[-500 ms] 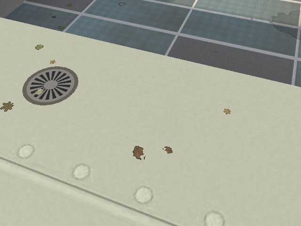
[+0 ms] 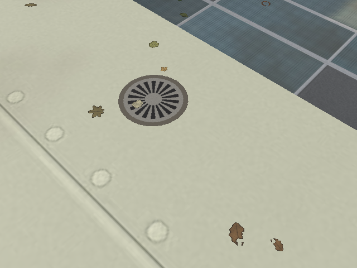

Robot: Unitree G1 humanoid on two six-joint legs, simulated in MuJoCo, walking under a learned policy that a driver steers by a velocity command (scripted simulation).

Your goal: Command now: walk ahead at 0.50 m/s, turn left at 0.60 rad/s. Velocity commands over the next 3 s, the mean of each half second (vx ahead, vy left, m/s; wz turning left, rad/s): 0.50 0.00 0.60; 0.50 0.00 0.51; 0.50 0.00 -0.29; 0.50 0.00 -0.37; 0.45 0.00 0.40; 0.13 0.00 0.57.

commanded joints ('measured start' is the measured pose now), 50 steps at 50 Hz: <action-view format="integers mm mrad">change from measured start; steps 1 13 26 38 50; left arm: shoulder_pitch -29 -319 -36 37 -30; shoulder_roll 143 71 72 174 144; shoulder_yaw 33 9 25 58 15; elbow -102 -230 -172 -85 -128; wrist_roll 19 17 37 11 -10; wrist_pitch -33 -9 7 18 -11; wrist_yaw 3 -22 -7 1 -11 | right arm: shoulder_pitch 60 213 128 -119 140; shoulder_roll -111 -152 -112 -33 -129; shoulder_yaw -29 -41 -22 10 -23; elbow -61 -5 -82 -148 -70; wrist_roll -14 8 7 7 -12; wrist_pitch -20 -10 16 12 -17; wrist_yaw -10 -53 -45 4 -11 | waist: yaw -18 -98 -4 59 -84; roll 28 85 -99 -59 54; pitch -145 -54 -60 -1 -177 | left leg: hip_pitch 362 209 -280 -238 481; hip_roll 272 178 169 167 347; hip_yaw -435 -336 -156 -25 -409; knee -316 -295 646 134 -269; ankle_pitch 165 129 -155 195 142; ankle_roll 206 122 -81 -79 179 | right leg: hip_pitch -344 -197 223 300 -412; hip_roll -73 50 -208 -195 -79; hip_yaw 90 58 300 -106 51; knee -29 -663 -986 -1048 34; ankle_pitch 110 542 209 492 63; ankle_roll -13 38 -182 -154 -22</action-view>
